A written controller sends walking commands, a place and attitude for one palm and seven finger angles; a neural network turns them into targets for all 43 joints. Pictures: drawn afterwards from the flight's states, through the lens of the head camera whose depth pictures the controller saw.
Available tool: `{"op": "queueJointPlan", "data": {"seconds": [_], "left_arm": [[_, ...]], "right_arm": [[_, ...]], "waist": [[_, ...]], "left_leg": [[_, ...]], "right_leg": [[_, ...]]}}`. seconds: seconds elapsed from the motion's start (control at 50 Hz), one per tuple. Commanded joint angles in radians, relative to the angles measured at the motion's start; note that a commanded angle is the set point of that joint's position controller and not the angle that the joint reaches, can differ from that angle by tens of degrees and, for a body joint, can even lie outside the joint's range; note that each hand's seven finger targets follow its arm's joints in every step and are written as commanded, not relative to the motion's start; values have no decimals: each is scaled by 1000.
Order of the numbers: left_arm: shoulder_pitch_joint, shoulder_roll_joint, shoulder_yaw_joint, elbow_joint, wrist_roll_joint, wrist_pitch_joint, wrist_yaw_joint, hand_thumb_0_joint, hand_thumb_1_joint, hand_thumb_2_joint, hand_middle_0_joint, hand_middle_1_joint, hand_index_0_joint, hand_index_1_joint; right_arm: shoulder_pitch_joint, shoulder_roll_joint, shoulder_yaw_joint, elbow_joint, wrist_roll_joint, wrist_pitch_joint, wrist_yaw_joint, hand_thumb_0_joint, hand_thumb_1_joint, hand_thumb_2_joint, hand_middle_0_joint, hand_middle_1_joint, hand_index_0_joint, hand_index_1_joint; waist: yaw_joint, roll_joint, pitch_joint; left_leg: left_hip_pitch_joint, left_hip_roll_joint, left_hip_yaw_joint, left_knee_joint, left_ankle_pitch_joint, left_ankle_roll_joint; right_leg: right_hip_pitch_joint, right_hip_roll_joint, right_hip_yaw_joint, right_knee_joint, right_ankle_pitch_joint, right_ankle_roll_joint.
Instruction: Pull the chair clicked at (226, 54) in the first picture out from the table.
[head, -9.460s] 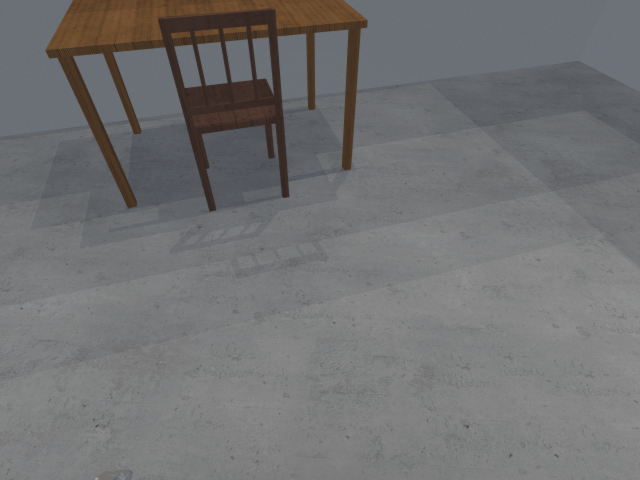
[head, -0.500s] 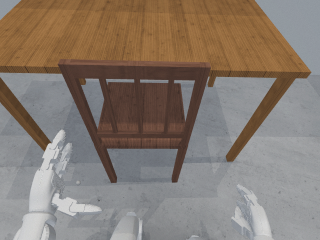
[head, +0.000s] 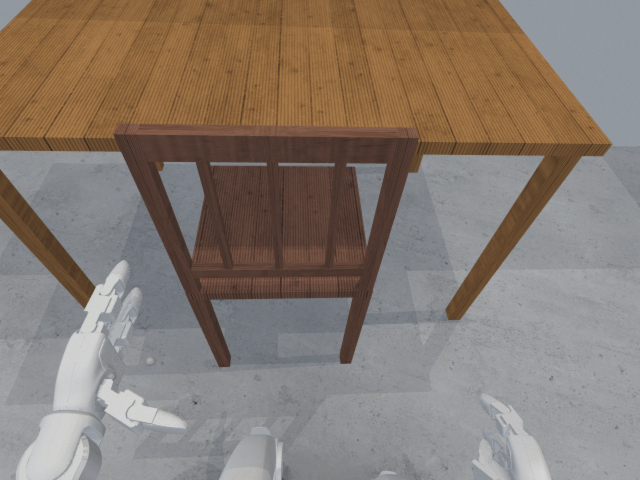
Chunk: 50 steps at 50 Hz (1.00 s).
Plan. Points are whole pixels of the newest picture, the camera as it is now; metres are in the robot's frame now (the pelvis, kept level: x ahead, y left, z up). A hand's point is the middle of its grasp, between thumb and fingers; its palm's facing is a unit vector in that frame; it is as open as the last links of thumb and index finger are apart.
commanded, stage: raise the hand toward the chair's back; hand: left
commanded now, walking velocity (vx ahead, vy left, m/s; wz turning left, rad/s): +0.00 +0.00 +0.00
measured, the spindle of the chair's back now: (276, 220) +0.52 +0.10 -0.03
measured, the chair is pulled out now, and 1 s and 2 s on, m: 0.00 0.00 0.00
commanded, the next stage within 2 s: aim the fingers beside a spindle in 0.32 s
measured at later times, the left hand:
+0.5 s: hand (158, 357) +0.25 +0.20 +0.04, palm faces +0.09 -0.99 -0.06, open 16.9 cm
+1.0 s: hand (182, 325) +0.30 +0.19 +0.02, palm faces +0.07 -1.00 -0.04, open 16.9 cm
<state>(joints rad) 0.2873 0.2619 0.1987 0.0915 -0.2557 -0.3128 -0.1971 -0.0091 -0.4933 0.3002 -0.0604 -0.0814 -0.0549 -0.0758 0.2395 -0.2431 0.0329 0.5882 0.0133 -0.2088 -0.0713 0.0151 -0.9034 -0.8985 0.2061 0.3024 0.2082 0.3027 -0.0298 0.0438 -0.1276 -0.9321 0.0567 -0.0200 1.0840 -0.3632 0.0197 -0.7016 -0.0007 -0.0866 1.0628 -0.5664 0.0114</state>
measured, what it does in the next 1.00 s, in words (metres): stands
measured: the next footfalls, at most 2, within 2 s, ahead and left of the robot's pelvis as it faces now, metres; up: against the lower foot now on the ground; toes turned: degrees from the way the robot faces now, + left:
none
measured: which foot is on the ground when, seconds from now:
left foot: down 0.00-1.00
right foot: down 0.00-1.00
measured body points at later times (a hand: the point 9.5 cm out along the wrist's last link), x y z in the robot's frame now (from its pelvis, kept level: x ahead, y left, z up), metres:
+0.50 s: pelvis +0.00 -0.01 +0.00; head +0.05 +0.00 +0.44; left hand +0.24 +0.25 +0.05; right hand +0.18 -0.24 -0.08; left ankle +0.09 +0.10 -0.66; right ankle -0.02 -0.13 -0.66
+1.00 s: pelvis +0.01 -0.02 -0.02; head +0.07 -0.01 +0.43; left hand +0.29 +0.24 +0.02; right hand +0.16 -0.26 -0.10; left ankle +0.09 +0.10 -0.66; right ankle -0.02 -0.13 -0.66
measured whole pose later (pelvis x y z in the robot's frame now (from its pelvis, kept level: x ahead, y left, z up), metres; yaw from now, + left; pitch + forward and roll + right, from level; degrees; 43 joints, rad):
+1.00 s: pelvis +0.01 -0.02 -0.02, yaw -1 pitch +16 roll -3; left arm 0.09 0.25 0.23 0.26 -0.24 -0.36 -0.19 -0.01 -0.49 0.30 -0.06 -0.08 -0.06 -0.08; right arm 0.23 -0.25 0.02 0.61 0.00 -0.19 -0.05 0.01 -0.90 -0.90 0.21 0.30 0.21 0.30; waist -0.03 0.04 -0.15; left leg -1.04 0.07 -0.02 1.16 -0.40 0.00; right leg -0.82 0.01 -0.08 1.16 -0.62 -0.01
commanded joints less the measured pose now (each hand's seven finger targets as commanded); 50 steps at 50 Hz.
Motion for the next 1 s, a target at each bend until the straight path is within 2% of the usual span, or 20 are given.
{"op": "queueJointPlan", "data": {"seconds": [0.0,0.02,0.14,0.22,0.32,0.4,0.42,0.44,0.48,0.56,0.6,0.62,0.68,0.72,0.78,0.82,0.88,0.92,0.96,0.98], "left_arm": [[-91,130,80,-263,-13,-103,22,0,-500,300,-60,-80,-60,-80],[-92,148,97,-255,-6,-112,34,0,-500,300,-60,-80,-60,-80],[-84,119,71,-202,7,-127,30,0,-500,300,-60,-80,-60,-80],[-68,119,67,-185,-12,-101,-8,0,-500,300,-60,-80,-60,-80],[-106,140,88,-219,-15,-103,-3,0,-500,300,-60,-80,-60,-80],[-121,125,79,-206,-13,-123,7,0,-500,300,-60,-80,-60,-80],[-147,140,90,-192,-7,-127,10,0,-500,300,-60,-80,-60,-80],[-153,114,65,-188,-5,-130,5,0,-500,300,-60,-80,-60,-80],[-161,121,70,-165,-7,-132,-5,0,-500,300,-60,-80,-60,-80],[-197,134,83,-131,-14,-125,-24,0,-500,300,-60,-80,-60,-80],[-236,131,74,-136,-13,-126,-27,0,-500,300,-60,-80,-60,-80],[-235,133,79,-119,-14,-120,-25,0,-500,300,-60,-80,-60,-80],[-261,133,80,-139,-11,-128,-13,0,-500,300,-60,-80,-60,-80],[-254,157,106,-115,-5,-126,0,0,-500,300,-60,-80,-60,-80],[-304,151,103,-70,-4,-124,4,0,-500,300,-60,-80,-60,-80],[-266,167,128,-40,-1,-120,4,0,-500,300,-60,-80,-60,-80],[-299,122,79,-53,2,-119,3,0,-500,300,-60,-80,-60,-80],[-333,136,89,-35,1,-119,4,0,-500,300,-60,-80,-60,-80],[-359,142,90,-44,7,-130,8,0,-500,300,-60,-80,-60,-80],[-368,118,63,-40,8,-131,10,0,-500,300,-60,-80,-60,-80]], "right_arm": [[-73,-135,-64,-160,2,-73,-7,0,-900,-900,200,300,200,300],[-71,-134,-64,-150,-2,-74,-6,0,-900,-900,200,300,200,300],[-66,-135,-66,-151,-3,-71,8,0,-900,-900,200,300,200,300],[-68,-138,-67,-157,5,-67,1,0,-900,-900,200,300,200,300],[-71,-136,-65,-157,4,-66,-5,0,-900,-900,200,300,200,300],[-73,-128,-60,-151,2,-70,-3,0,-900,-900,200,300,200,300],[-71,-130,-61,-141,1,-70,-5,0,-900,-900,200,300,200,300],[-68,-130,-61,-143,-1,-73,-4,0,-900,-900,200,300,200,300],[-68,-131,-62,-138,-1,-73,-2,0,-900,-900,200,300,200,300],[-64,-136,-63,-134,0,-68,-4,0,-900,-900,200,300,200,300],[-65,-136,-63,-134,1,-68,-5,0,-900,-900,200,300,200,300],[-62,-137,-64,-131,0,-67,-6,0,-900,-900,200,300,200,300],[-60,-137,-67,-132,-3,-67,-3,0,-900,-900,200,300,200,300],[-54,-140,-68,-127,-5,-62,-1,0,-900,-900,200,300,200,300],[-53,-141,-68,-120,-5,-52,1,0,-900,-900,200,300,200,300],[-51,-144,-70,-124,-7,-44,3,0,-900,-900,200,300,200,300],[-48,-142,-72,-132,-5,-39,9,0,-900,-900,200,300,200,300],[-41,-146,-72,-124,-6,-34,6,0,-900,-900,200,300,200,300],[-40,-148,-75,-122,-8,-32,6,0,-900,-900,200,300,200,300],[-41,-145,-73,-123,-9,-32,7,0,-900,-900,200,300,200,300]], "waist": [[14,54,-198],[17,59,-190],[10,74,-185],[9,17,-192],[11,20,-192],[7,38,-168],[0,18,-165],[-3,23,-181],[-1,38,-185],[-2,9,-201],[-3,41,-214],[-4,21,-210],[1,39,-256],[3,32,-259],[-7,7,-232],[10,7,-247],[1,28,-271],[-8,2,-261],[-5,19,-287],[-12,21,-277]], "left_leg": [[355,-18,-59,-183,-2,3],[350,-16,-62,-180,2,2],[341,-20,-56,-169,6,1],[330,-23,-41,-162,14,7],[330,-22,-40,-156,21,8],[312,-26,-37,-148,-3,7],[303,-24,-39,-138,1,9],[309,-27,-38,-131,12,10],[300,-27,-32,-119,16,8],[278,-29,-25,-100,37,11],[287,-28,-23,-94,41,10],[275,-27,-26,-92,36,11],[297,-27,-24,-84,70,10],[286,-24,-25,-79,73,11],[251,-25,-21,-66,56,10],[237,-27,-17,-62,67,10],[269,-26,-16,-64,92,9],[250,-23,-20,-54,75,11],[256,-24,-20,-47,84,9],[255,-25,-19,-44,83,10]], "right_leg": [[-102,28,5,-181,119,-34],[-104,29,5,-175,123,-36],[-123,26,6,-164,128,-37],[-92,29,17,-191,136,-32],[-95,29,19,-188,138,-30],[-112,26,24,-188,113,-32],[-118,28,24,-182,117,-32],[-125,26,24,-174,127,-30],[-131,24,30,-172,131,-31],[-123,23,38,-167,155,-29],[-133,23,40,-159,155,-31],[-132,26,40,-159,151,-30],[-131,23,39,-142,185,-30],[-134,26,38,-137,186,-31],[-156,25,45,-134,179,-27],[-139,26,47,-127,191,-31],[-147,24,39,-114,221,-30],[-162,27,41,-116,204,-29],[-165,25,44,-105,210,-30],[-174,24,43,-105,211,-28]]}}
